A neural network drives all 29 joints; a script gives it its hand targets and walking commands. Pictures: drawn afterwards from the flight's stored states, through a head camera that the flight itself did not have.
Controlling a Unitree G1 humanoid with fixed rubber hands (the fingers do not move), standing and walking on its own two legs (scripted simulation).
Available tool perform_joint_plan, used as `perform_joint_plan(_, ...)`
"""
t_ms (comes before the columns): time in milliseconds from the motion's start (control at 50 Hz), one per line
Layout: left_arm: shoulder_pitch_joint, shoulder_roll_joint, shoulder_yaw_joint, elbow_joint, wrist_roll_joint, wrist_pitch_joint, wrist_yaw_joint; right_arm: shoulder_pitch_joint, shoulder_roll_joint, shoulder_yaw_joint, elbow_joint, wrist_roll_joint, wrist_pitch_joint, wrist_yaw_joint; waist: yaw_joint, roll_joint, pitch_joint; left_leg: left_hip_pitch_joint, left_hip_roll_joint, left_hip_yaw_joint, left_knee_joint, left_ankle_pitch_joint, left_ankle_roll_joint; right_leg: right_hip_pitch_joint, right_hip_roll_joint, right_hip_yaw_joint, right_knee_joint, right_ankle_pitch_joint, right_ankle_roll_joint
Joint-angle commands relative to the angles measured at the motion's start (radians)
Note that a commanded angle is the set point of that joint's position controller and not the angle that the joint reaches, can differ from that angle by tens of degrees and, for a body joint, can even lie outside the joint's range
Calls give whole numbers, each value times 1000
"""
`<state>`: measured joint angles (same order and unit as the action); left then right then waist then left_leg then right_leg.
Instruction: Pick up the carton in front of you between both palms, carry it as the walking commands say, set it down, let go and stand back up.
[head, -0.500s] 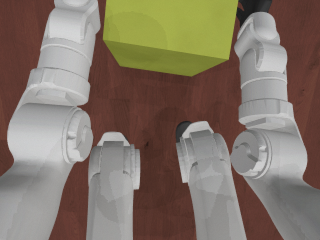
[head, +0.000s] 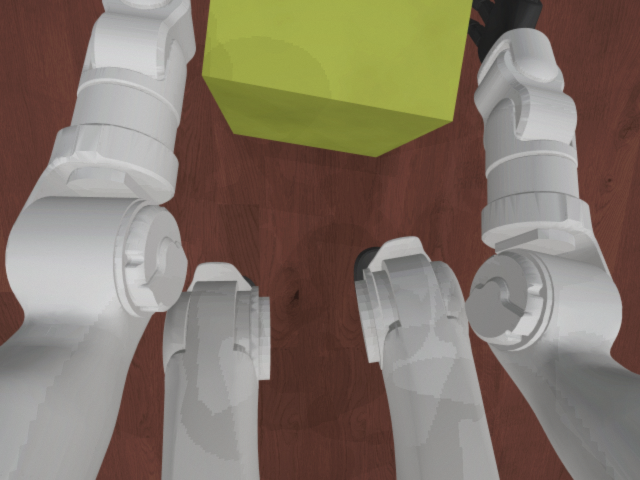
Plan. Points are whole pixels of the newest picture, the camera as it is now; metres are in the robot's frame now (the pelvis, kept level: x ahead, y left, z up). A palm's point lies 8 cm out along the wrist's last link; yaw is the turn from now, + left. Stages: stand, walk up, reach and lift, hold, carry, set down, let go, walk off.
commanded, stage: set down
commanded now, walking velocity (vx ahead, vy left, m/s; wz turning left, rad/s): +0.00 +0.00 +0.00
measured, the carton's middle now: (328, 38) +0.54 -0.06 -0.25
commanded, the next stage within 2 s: let go in 1.92 s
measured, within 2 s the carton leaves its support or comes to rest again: rests again in 0.64 s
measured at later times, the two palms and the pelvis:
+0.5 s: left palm out of the picture +0.58 +0.09 -0.16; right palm (504, 25) +0.52 -0.21 -0.17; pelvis +0.00 +0.00 -0.01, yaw -1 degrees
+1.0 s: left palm out of the picture +0.59 +0.12 -0.17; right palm (537, 31) +0.51 -0.25 -0.17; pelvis -0.01 +0.00 -0.02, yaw -2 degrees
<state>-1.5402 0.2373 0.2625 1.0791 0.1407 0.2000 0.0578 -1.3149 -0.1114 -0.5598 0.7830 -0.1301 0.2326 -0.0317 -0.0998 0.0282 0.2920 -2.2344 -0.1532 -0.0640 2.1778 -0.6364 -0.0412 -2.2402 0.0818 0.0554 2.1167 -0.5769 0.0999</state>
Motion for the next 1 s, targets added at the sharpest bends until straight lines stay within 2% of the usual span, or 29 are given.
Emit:
perform_joint_plan(0,-303,-761,-197,58,-36,19,-210,-545,657,360,39,52,7,232,-29,67,-830,374,-9,81,-203,238,52,396,32,-147,-123,248,-51)
perform_joint_plan(280,-224,-612,-110,139,33,44,-225,-443,541,222,166,-26,29,229,1,67,-646,341,8,71,-203,166,62,335,28,-130,-111,164,-65)
perform_joint_plan(440,-179,-542,-93,160,58,42,-218,-383,475,163,204,-57,16,211,-3,60,-601,343,16,63,-198,165,58,335,28,-132,-96,161,-61)
perform_joint_plan(520,-198,-509,-111,129,48,23,-212,-382,451,155,198,-51,-5,203,-9,61,-631,369,23,60,-184,212,51,353,20,-134,-82,202,-54)
perform_joint_plan(580,-182,-322,-97,112,39,-7,-169,-324,292,99,200,-49,-40,155,-17,65,-675,401,40,60,-180,239,31,388,4,-141,-74,241,-37)
perform_joint_plan(620,-145,-16,-77,64,22,-40,-96,-225,6,39,199,-42,-91,78,-26,66,-718,436,58,65,-179,263,10,416,-12,-149,-75,275,-26)
perform_joint_plan(640,-142,139,-87,37,-5,-65,-52,-202,-149,26,185,-18,-127,27,-35,62,-757,453,65,64,-174,279,4,442,-18,-152,-76,305,-22)
perform_joint_plan(680,-246,273,-140,-15,-106,-110,6,-255,-273,52,184,61,-182,-38,-55,50,-883,485,76,42,-141,373,6,483,-29,-140,-57,411,-19)
perform_joint_plan(740,-361,301,-242,-83,-243,-141,25,-334,-308,153,186,189,-221,-65,-75,97,-1040,544,93,27,-100,482,1,536,-45,-112,-33,536,-39)
perform_joint_plan(820,-416,302,-348,-105,-363,-142,12,-360,-321,269,198,320,-216,-69,-91,132,-1179,600,106,52,-92,466,-2,638,-61,-112,-32,573,-57)
perform_joint_plan(900,-378,321,-366,-51,-387,-110,6,-327,-349,292,174,356,-188,-86,-105,131,-1236,657,114,62,-110,387,8,657,-67,-130,-68,501,-55)
perform_joint_plan(980,-357,340,-314,-56,-349,-80,13,-328,-350,294,92,348,-161,-107,-79,100,-1342,641,100,88,-157,320,19,767,-52,-140,-114,473,-57)
